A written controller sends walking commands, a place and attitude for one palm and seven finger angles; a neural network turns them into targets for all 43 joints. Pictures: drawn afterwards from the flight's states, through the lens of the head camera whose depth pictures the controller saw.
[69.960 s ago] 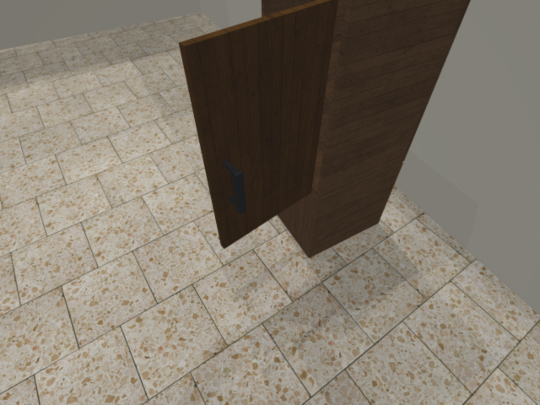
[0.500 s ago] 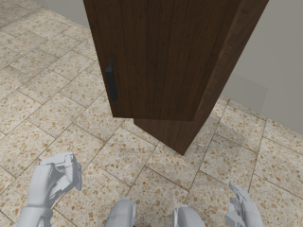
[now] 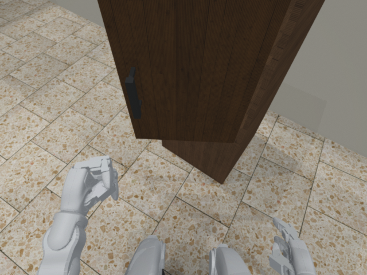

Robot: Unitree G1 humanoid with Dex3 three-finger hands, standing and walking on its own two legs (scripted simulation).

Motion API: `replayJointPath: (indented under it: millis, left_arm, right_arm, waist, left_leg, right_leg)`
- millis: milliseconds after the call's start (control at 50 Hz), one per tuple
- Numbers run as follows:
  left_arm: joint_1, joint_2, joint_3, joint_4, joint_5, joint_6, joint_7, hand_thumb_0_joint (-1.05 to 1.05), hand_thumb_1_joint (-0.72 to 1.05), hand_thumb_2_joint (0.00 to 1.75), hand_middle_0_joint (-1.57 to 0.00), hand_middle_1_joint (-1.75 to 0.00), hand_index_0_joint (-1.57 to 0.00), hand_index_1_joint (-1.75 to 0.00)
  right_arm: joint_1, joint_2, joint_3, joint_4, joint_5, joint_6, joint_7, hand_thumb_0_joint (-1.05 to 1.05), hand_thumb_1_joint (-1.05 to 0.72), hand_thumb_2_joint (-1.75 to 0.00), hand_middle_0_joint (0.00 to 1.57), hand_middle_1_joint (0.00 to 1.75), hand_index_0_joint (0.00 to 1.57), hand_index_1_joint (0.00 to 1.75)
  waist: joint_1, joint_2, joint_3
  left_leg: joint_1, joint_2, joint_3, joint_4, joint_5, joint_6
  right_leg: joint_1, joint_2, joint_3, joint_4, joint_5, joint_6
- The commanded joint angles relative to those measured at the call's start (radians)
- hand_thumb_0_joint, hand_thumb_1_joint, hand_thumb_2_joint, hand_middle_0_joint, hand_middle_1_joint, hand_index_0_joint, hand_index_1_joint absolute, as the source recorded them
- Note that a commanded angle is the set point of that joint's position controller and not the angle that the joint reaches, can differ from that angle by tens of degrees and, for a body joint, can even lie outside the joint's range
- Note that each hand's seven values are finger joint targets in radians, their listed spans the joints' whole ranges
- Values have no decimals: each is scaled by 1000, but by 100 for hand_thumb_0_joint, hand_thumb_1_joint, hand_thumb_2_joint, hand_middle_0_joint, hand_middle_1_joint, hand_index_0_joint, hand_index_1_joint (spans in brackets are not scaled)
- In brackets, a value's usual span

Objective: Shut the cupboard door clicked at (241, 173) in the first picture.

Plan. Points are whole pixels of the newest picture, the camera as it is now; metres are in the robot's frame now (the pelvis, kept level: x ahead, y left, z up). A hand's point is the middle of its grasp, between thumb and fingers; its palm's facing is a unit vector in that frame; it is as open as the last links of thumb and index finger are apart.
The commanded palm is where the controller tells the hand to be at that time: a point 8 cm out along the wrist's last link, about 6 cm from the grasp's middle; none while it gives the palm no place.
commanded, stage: bring the fist close to the handle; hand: left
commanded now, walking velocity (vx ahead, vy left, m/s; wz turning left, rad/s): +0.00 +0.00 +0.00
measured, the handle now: (135, 94) +0.54 +0.16 +0.04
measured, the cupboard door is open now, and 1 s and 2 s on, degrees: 34 34 22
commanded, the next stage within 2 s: push the door shut along its arc in 1.10 s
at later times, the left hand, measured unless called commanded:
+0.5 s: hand (136, 138) +0.40 +0.13 +0.05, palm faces -0.01 -1.00 -0.02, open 3.1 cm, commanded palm +0.38 +0.18 +0.04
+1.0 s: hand (148, 123) +0.44 +0.11 +0.04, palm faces +0.03 -1.00 -0.02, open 3.1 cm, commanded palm +0.41 +0.17 +0.04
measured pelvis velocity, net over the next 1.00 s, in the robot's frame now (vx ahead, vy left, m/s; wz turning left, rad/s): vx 0.00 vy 0.00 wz -0.03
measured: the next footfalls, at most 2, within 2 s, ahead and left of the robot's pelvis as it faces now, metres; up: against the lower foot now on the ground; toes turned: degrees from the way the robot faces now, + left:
none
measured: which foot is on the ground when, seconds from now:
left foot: down 0.00-1.00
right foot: down 0.00-1.00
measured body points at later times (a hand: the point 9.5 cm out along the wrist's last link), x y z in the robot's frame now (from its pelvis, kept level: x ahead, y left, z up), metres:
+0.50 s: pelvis +0.00 +0.00 +0.01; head +0.10 +0.00 +0.45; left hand +0.39 +0.19 +0.05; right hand +0.12 -0.26 -0.10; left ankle +0.05 +0.11 -0.61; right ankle +0.02 -0.11 -0.61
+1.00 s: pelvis +0.00 +0.00 +0.01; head +0.11 -0.01 +0.44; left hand +0.43 +0.17 +0.05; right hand +0.05 -0.27 -0.12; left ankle +0.05 +0.11 -0.61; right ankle +0.02 -0.11 -0.61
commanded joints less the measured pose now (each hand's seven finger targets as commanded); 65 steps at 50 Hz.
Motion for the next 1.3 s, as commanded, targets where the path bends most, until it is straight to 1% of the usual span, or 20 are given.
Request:
replayJointPath:
  millis: [0, 120, 340, 380, 420, 480, 580, 680, 720, 780, 840, 860, 900, 920, 1000, 1040, 1100, 1200, 1240, 1280]
  left_arm:
    - [-191, 114, 83, -157, -9, -53, 38, 0, 90, 90, -130, -150, -130, -150]
    - [-357, 104, 64, -19, 11, -74, 48, 0, 90, 90, -130, -150, -130, -150]
    - [-655, 98, 68, 186, 46, -130, 97, 0, 90, 90, -130, -150, -130, -150]
    - [-703, 97, 74, 244, 55, -133, 110, 0, 90, 90, -130, -150, -130, -150]
    - [-741, 140, 116, 284, 60, -143, 123, 0, 90, 90, -130, -150, -130, -150]
    - [-820, 99, 90, 339, 72, -156, 133, 0, 90, 90, -130, -150, -130, -150]
    - [-946, 132, 128, 467, 84, -183, 136, 0, 90, 90, -130, -150, -130, -150]
    - [-1079, 126, 124, 546, 101, -218, 140, 0, 90, 90, -130, -150, -130, -150]
    - [-1009, 157, 166, 578, 101, -219, 142, 0, 90, 90, -130, -150, -130, -150]
    - [-1000, 119, 138, 572, 103, -216, 143, 0, 90, 90, -130, -150, -130, -150]
    - [-985, 160, 175, 563, 107, -219, 156, 0, 90, 90, -130, -150, -130, -150]
    - [-998, 137, 157, 562, 108, -221, 160, 0, 90, 90, -130, -150, -130, -150]
    - [-1020, 168, 187, 566, 112, -236, 171, 0, 90, 90, -130, -150, -130, -150]
    - [-1033, 191, 197, 542, 114, -250, 175, 0, 90, 90, -130, -150, -130, -150]
    - [-1048, 151, 161, 559, 123, -275, 172, 0, 90, 90, -130, -150, -130, -150]
    - [-1036, 158, 166, 549, 122, -282, 165, 0, 90, 90, -130, -150, -130, -150]
    - [-1026, 135, 146, 602, 115, -266, 152, 0, 90, 90, -130, -150, -130, -150]
    - [-1065, 177, 172, 603, 110, -269, 139, 0, 90, 90, -130, -150, -130, -150]
    - [-1125, 176, 153, 581, 117, -284, 127, 0, 90, 90, -130, -150, -130, -150]
    - [-1163, 175, 143, 633, 119, -281, 113, 0, 90, 90, -130, -150, -130, -150]
  right_arm:
    - [-6, -138, -58, -131, 3, -36, -4, 0, -90, -90, 20, 30, 20, 30]
    - [16, -145, -58, -95, 1, -14, 0, 0, -90, -90, 20, 30, 20, 30]
    - [50, -151, -71, -36, -6, 14, 13, 0, -90, -90, 20, 30, 20, 30]
    - [62, -150, -72, -23, -9, 23, 16, 0, -90, -90, 20, 30, 20, 30]
    - [72, -154, -73, -19, -9, 31, 17, 0, -90, -90, 20, 30, 20, 30]
    - [86, -149, -76, -2, -15, 43, 25, 0, -90, -90, 20, 30, 20, 30]
    - [111, -150, -78, 21, -18, 62, 29, 0, -90, -90, 20, 30, 20, 30]
    - [142, -153, -84, 43, -26, 72, 39, 0, -90, -90, 20, 30, 20, 30]
    - [158, -162, -87, 33, -28, 79, 45, 0, -90, -90, 20, 30, 20, 30]
    - [159, -156, -90, 27, -27, 96, 55, 0, -90, -90, 20, 30, 20, 30]
    - [164, -158, -89, 20, -25, 109, 56, 0, -90, -90, 20, 30, 20, 30]
    - [161, -153, -87, 18, -25, 112, 57, 0, -90, -90, 20, 30, 20, 30]
    - [164, -154, -90, 27, -28, 115, 53, 0, -90, -90, 20, 30, 20, 30]
    - [167, -155, -88, 22, -29, 113, 50, 0, -90, -90, 20, 30, 20, 30]
    - [158, -151, -90, 37, -33, 113, 51, 0, -90, -90, 20, 30, 20, 30]
    - [155, -152, -91, 38, -32, 112, 51, 0, -90, -90, 20, 30, 20, 30]
    - [150, -153, -89, 39, -28, 115, 50, 0, -90, -90, 20, 30, 20, 30]
    - [143, -154, -87, 35, -26, 119, 43, 0, -90, -90, 20, 30, 20, 30]
    - [147, -155, -87, 44, -28, 116, 41, 0, -90, -90, 20, 30, 20, 30]
    - [150, -157, -86, 54, -26, 118, 40, 0, -90, -90, 20, 30, 20, 30]
  waist:
    - [-5, 10, -301]
    - [-37, -4, -261]
    - [-47, 24, -357]
    - [-57, -5, -362]
    - [-53, -9, -372]
    - [-71, 2, -393]
    - [-95, -24, -378]
    - [-112, 30, -417]
    - [-88, 12, -447]
    - [-91, 6, -450]
    - [-78, -14, -444]
    - [-86, -16, -420]
    - [-93, -60, -408]
    - [-86, -37, -408]
    - [-101, -21, -405]
    - [-89, 17, -434]
    - [-97, -21, -377]
    - [-99, -41, -396]
    - [-106, 21, -432]
    - [-127, 2, -392]
  left_leg:
    - [247, -28, -23, -221, 200, 13]
    - [236, -23, -19, -217, 200, 15]
    - [303, -20, -19, -218, 262, 6]
    - [294, -20, -18, -217, 262, 7]
    - [277, -21, -16, -214, 263, 8]
    - [295, -20, -11, -209, 284, 6]
    - [247, -21, -4, -195, 269, 9]
    - [290, -18, -12, -188, 285, 5]
    - [294, -19, -14, -192, 311, 5]
    - [304, -17, -6, -203, 321, 4]
    - [271, -21, 3, -209, 302, 8]
    - [264, -22, 5, -213, 288, 9]
    - [228, -23, 12, -207, 253, 14]
    - [231, -26, 9, -210, 252, 14]
    - [249, -25, 14, -207, 238, 13]
    - [275, -24, 11, -208, 249, 9]
    - [238, -27, 15, -213, 205, 11]
    - [218, -29, 15, -203, 203, 17]
    - [271, -25, 2, -195, 240, 13]
    - [258, -24, -3, -190, 223, 13]
  right_leg:
    - [195, 20, 61, -226, 204, -3]
    - [173, 20, 65, -236, 218, -2]
    - [154, 15, 63, -214, 288, -2]
    - [163, 15, 65, -216, 298, 1]
    - [173, 19, 70, -214, 302, 0]
    - [164, 17, 70, -210, 331, 4]
    - [158, 18, 80, -212, 338, 9]
    - [107, 21, 74, -200, 333, 6]
    - [131, 27, 71, -194, 350, 2]
    - [146, 25, 71, -203, 369, 6]
    - [181, 25, 80, -210, 369, 8]
    - [175, 25, 79, -216, 360, 8]
    - [194, 23, 90, -227, 339, 14]
    - [196, 25, 92, -224, 336, 10]
    - [173, 22, 95, -231, 325, 13]
    - [166, 21, 92, -222, 327, 9]
    - [164, 20, 96, -245, 287, 12]
    - [185, 17, 107, -242, 293, 13]
    - [150, 19, 96, -217, 321, 9]
    - [122, 20, 95, -223, 299, 10]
